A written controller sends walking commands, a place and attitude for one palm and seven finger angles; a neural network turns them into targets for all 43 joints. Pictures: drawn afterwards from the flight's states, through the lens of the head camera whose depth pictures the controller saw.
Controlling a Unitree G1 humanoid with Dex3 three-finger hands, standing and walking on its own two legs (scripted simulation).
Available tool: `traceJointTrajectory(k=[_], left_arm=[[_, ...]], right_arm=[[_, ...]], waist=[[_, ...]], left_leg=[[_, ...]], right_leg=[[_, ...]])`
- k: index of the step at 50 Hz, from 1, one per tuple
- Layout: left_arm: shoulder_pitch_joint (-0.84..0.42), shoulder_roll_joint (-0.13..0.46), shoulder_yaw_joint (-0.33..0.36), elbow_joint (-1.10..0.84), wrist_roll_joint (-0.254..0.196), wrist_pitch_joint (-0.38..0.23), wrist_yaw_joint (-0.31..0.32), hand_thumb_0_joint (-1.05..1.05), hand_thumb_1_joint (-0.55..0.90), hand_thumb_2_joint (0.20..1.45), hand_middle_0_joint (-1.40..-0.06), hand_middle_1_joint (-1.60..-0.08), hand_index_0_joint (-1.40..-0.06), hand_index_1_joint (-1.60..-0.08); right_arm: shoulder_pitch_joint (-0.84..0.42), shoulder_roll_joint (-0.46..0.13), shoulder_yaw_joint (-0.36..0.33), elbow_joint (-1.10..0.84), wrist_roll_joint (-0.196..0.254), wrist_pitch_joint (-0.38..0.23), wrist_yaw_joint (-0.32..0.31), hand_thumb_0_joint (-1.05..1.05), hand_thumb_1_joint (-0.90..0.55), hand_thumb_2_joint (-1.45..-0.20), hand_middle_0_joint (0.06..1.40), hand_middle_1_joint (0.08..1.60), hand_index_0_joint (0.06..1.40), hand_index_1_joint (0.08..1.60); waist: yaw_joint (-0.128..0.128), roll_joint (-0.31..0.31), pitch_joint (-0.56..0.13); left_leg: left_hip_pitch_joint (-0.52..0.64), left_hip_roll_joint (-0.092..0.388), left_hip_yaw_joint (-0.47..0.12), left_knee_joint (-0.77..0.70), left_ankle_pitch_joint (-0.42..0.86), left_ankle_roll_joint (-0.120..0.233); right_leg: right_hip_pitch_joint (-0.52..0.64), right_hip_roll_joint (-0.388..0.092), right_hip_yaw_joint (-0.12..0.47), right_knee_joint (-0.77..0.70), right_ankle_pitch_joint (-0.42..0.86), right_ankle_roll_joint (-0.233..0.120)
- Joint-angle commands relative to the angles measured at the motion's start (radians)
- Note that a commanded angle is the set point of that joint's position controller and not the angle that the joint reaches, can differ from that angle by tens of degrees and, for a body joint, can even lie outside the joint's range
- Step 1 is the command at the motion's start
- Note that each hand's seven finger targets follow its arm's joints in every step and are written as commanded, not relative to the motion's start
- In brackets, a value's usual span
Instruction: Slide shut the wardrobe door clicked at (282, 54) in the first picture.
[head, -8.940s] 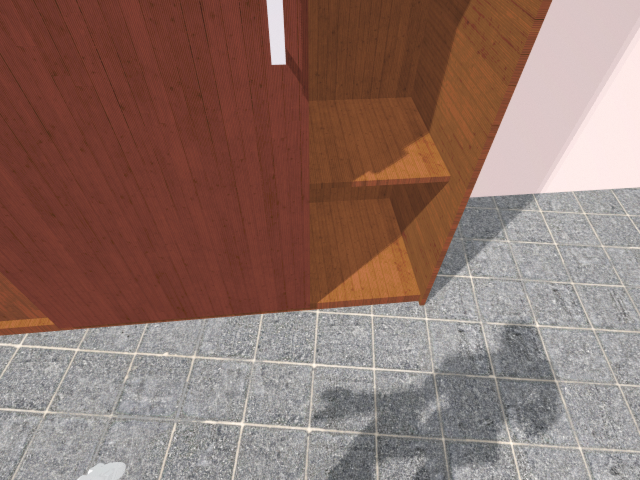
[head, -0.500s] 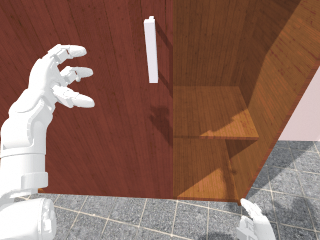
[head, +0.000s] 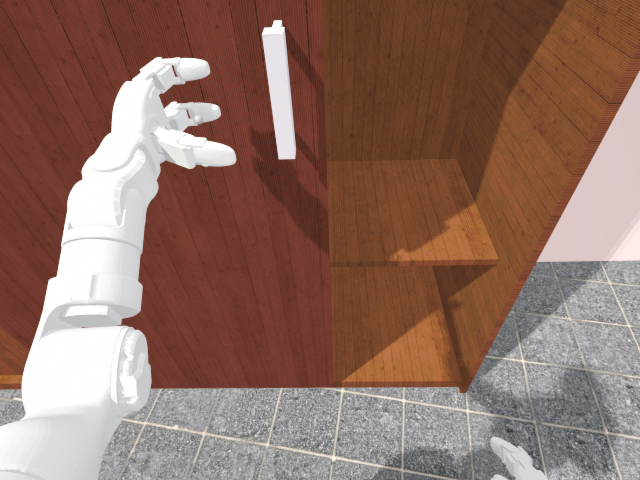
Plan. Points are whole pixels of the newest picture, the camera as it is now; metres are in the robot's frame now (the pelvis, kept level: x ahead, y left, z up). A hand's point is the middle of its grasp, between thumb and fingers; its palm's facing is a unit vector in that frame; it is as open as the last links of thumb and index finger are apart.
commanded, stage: move the hooked fingers beside the handle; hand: left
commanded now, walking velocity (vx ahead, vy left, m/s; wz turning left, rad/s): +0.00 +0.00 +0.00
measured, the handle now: (282, 92) +0.53 +0.07 +0.25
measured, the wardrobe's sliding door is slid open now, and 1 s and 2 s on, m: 0.41 0.41 0.41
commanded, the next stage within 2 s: feel for the door with the fingertips in 1.02 s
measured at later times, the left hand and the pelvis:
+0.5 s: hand (229, 103) +0.48 +0.13 +0.26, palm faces +0.05 -1.00 +0.01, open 14.0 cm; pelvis +0.01 +0.00 +0.00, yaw -2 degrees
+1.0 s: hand (221, 104) +0.48 +0.14 +0.26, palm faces +0.06 -1.00 +0.01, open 14.0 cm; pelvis +0.01 +0.00 +0.00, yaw -1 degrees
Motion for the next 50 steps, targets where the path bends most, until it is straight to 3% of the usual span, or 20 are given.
traceJointTrajectory(k=[1, 3, 7, 8, 11, 12, 13, 16, 18, 20, 23, 25, 26, 30, 33, 36, 41, 45, 46, 50], left_arm=[[-0.571, 0.233, 0.061, -0.144, 0.016, -0.095, 0.019, 0.0, -0.5, 0.3, -0.3, -1.2, -0.3, -1.2], [-0.565, 0.249, 0.076, -0.139, 0.023, -0.112, 0.028, 0.0, -0.5, 0.3, -0.3, -1.2, -0.3, -1.2], [-0.636, 0.195, 0.031, -0.094, 0.031, -0.127, 0.031, 0.0, -0.5, 0.3, -0.3, -1.2, -0.3, -1.2], [-0.619, 0.211, 0.048, -0.062, 0.033, -0.131, 0.038, 0.0, -0.5, 0.3, -0.3, -1.2, -0.3, -1.2], [-0.729, 0.19, 0.021, -0.011, 0.042, -0.141, 0.05, 0.0, -0.5, 0.3, -0.3, -1.2, -0.3, -1.2], [-0.719, 0.18, 0.022, 0.005, 0.042, -0.146, 0.053, 0.0, -0.5, 0.3, -0.3, -1.2, -0.3, -1.2], [-0.699, 0.223, 0.053, 0.028, 0.047, -0.159, 0.06, 0.0, -0.5, 0.3, -0.3, -1.2, -0.3, -1.2], [-0.737, 0.223, 0.052, 0.011, 0.061, -0.192, 0.064, 0.0, -0.5, 0.3, -0.3, -1.2, -0.3, -1.2], [-0.676, 0.262, 0.094, 0.011, 0.066, -0.208, 0.068, 0.0, -0.5, 0.3, -0.3, -1.2, -0.3, -1.2], [-0.664, 0.231, 0.071, 0.008, 0.065, -0.203, 0.058, 0.0, -0.5, 0.3, -0.3, -1.2, -0.3, -1.2], [-0.619, 0.252, 0.09, 0.039, 0.066, -0.187, 0.048, 0.0, -0.5, 0.3, -0.3, -1.2, -0.3, -1.2], [-0.66, 0.254, 0.078, 0.023, 0.067, -0.181, 0.042, 0.0, -0.5, 0.3, -0.3, -1.2, -0.3, -1.2], [-0.688, 0.213, 0.043, 0.008, 0.068, -0.182, 0.04, 0.0, -0.5, 0.3, -0.3, -1.2, -0.3, -1.2], [-0.727, 0.173, 0.029, -0.115, 0.046, -0.205, 0.043, 0.0, -0.5, 0.3, -0.3, -1.2, -0.3, -1.2], [-0.662, 0.152, 0.018, -0.079, 0.041, -0.185, 0.044, 0.0, -0.5, 0.3, -0.3, -1.2, -0.3, -1.2], [-0.652, 0.17, 0.036, -0.003, 0.046, -0.149, 0.054, 0.0, -0.5, 0.3, -0.3, -1.2, -0.3, -1.2], [-0.707, 0.227, 0.077, -0.028, 0.062, -0.172, 0.073, 0.0, -0.5, 0.3, -0.3, -1.2, -0.3, -1.2], [-0.688, 0.193, 0.044, -0.038, 0.058, -0.196, 0.057, 0.0, -0.5, 0.3, -0.3, -1.2, -0.3, -1.2], [-0.68, 0.215, 0.066, -0.034, 0.057, -0.192, 0.054, 0.0, -0.5, 0.3, -0.3, -1.2, -0.3, -1.2], [-0.642, 0.175, 0.028, 0.009, 0.053, -0.163, 0.038, 0.0, -0.5, 0.3, -0.3, -1.2, -0.3, -1.2]], right_arm=[[-0.063, -0.121, -0.055, -0.128, -0.005, -0.051, -0.002, 0.0, -0.9, -0.9, 0.2, 0.3, 0.2, 0.3], [-0.052, -0.125, -0.06, -0.127, -0.01, -0.05, 0.0, 0.0, -0.9, -0.9, 0.2, 0.3, 0.2, 0.3], [-0.025, -0.123, -0.065, -0.115, -0.007, -0.054, 0.003, 0.0, -0.9, -0.9, 0.2, 0.3, 0.2, 0.3], [-0.011, -0.128, -0.068, -0.11, -0.012, -0.051, 0.004, 0.0, -0.9, -0.9, 0.2, 0.3, 0.2, 0.3], [0.021, -0.131, -0.072, -0.088, -0.011, -0.058, 0.001, 0.0, -0.9, -0.9, 0.2, 0.3, 0.2, 0.3], [0.027, -0.13, -0.074, -0.089, -0.013, -0.062, 0.003, 0.0, -0.9, -0.9, 0.2, 0.3, 0.2, 0.3], [0.036, -0.135, -0.077, -0.082, -0.017, -0.058, 0.002, 0.0, -0.9, -0.9, 0.2, 0.3, 0.2, 0.3], [0.049, -0.132, -0.076, -0.088, -0.019, -0.067, 0.006, 0.0, -0.9, -0.9, 0.2, 0.3, 0.2, 0.3], [0.056, -0.135, -0.081, -0.095, -0.024, -0.064, 0.009, 0.0, -0.9, -0.9, 0.2, 0.3, 0.2, 0.3], [0.052, -0.134, -0.079, -0.104, -0.019, -0.062, 0.012, 0.0, -0.9, -0.9, 0.2, 0.3, 0.2, 0.3], [0.063, -0.141, -0.084, -0.107, -0.019, -0.054, 0.011, 0.0, -0.9, -0.9, 0.2, 0.3, 0.2, 0.3], [0.057, -0.141, -0.081, -0.109, -0.013, -0.054, 0.008, 0.0, -0.9, -0.9, 0.2, 0.3, 0.2, 0.3], [0.06, -0.135, -0.081, -0.109, -0.012, -0.056, 0.007, 0.0, -0.9, -0.9, 0.2, 0.3, 0.2, 0.3], [0.045, -0.128, -0.084, -0.113, -0.017, -0.071, 0.01, 0.0, -0.9, -0.9, 0.2, 0.3, 0.2, 0.3], [0.04, -0.128, -0.084, -0.104, -0.017, -0.068, 0.011, 0.0, -0.9, -0.9, 0.2, 0.3, 0.2, 0.3], [0.042, -0.133, -0.08, -0.093, -0.013, -0.063, 0.009, 0.0, -0.9, -0.9, 0.2, 0.3, 0.2, 0.3], [0.04, -0.129, -0.078, -0.105, -0.02, -0.056, 0.009, 0.0, -0.9, -0.9, 0.2, 0.3, 0.2, 0.3], [0.029, -0.126, -0.077, -0.113, -0.018, -0.052, 0.01, 0.0, -0.9, -0.9, 0.2, 0.3, 0.2, 0.3], [0.033, -0.129, -0.077, -0.114, -0.017, -0.052, 0.01, 0.0, -0.9, -0.9, 0.2, 0.3, 0.2, 0.3], [0.03, -0.129, -0.076, -0.117, -0.011, -0.039, 0.008, 0.0, -0.9, -0.9, 0.2, 0.3, 0.2, 0.3]], waist=[[-0.01, -0.084, -0.296], [0.0, -0.081, -0.313], [-0.024, -0.068, -0.295], [-0.016, -0.075, -0.292], [-0.049, -0.073, -0.28], [-0.044, -0.078, -0.288], [-0.032, -0.081, -0.298], [-0.035, -0.052, -0.343], [-0.014, -0.075, -0.368], [-0.02, -0.082, -0.354], [-0.012, -0.113, -0.319], [-0.027, -0.084, -0.302], [-0.039, -0.059, -0.297], [-0.041, -0.011, -0.373], [-0.035, -0.055, -0.347], [-0.038, -0.098, -0.294], [-0.03, -0.087, -0.344], [-0.033, -0.062, -0.351], [-0.03, -0.083, -0.36], [-0.035, -0.068, -0.301]], left_leg=[[0.214, -0.003, -0.057, 0.009, 0.215, 0.037], [0.212, -0.002, -0.054, 0.009, 0.236, 0.038], [0.215, -0.001, -0.046, 0.017, 0.24, 0.039], [0.204, 0.0, -0.05, 0.015, 0.237, 0.038], [0.207, 0.003, -0.05, 0.02, 0.207, 0.039], [0.209, 0.003, -0.049, 0.02, 0.208, 0.041], [0.197, 0.006, -0.048, 0.017, 0.207, 0.038], [0.215, 0.004, -0.046, 0.019, 0.241, 0.039], [0.213, 0.007, -0.044, 0.02, 0.285, 0.04], [0.209, 0.004, -0.038, 0.019, 0.285, 0.041], [0.178, 0.004, -0.031, 0.016, 0.268, 0.042], [0.183, 0.003, -0.026, 0.015, 0.246, 0.045], [0.197, 0.004, -0.029, 0.019, 0.247, 0.044], [0.284, 0.008, -0.044, 0.036, 0.31, 0.041], [0.265, 0.01, -0.044, 0.036, 0.309, 0.04], [0.219, 0.007, -0.041, 0.029, 0.261, 0.042], [0.222, 0.002, -0.041, 0.03, 0.27, 0.044], [0.243, 0.004, -0.038, 0.037, 0.305, 0.044], [0.238, 0.002, -0.041, 0.037, 0.308, 0.044], [0.212, 0.0, -0.035, 0.033, 0.279, 0.045]], right_leg=[[-0.05, -0.018, 0.067, -0.055, 0.376, 0.028], [-0.025, -0.022, 0.066, -0.053, 0.392, 0.024], [-0.062, -0.015, 0.068, -0.05, 0.409, 0.028], [-0.055, -0.017, 0.063, -0.053, 0.388, 0.024], [-0.107, -0.011, 0.068, -0.058, 0.357, 0.029], [-0.107, -0.01, 0.071, -0.057, 0.358, 0.03], [-0.081, -0.015, 0.069, -0.057, 0.347, 0.026], [-0.068, -0.013, 0.074, -0.044, 0.389, 0.026], [-0.024, -0.016, 0.069, -0.038, 0.429, 0.023], [-0.032, -0.01, 0.071, -0.037, 0.456, 0.028], [-0.021, -0.013, 0.064, -0.043, 0.449, 0.028], [-0.05, -0.01, 0.073, -0.05, 0.437, 0.032], [-0.072, -0.008, 0.071, -0.049, 0.425, 0.03], [-0.077, -0.003, 0.071, -0.042, 0.444, 0.024], [-0.073, -0.004, 0.062, -0.043, 0.433, 0.024], [-0.1, -0.003, 0.064, -0.046, 0.417, 0.031], [-0.064, -0.009, 0.072, -0.04, 0.433, 0.029], [-0.057, -0.01, 0.071, -0.032, 0.471, 0.026], [-0.046, -0.01, 0.071, -0.031, 0.479, 0.028], [-0.072, -0.01, 0.068, -0.041, 0.462, 0.028]])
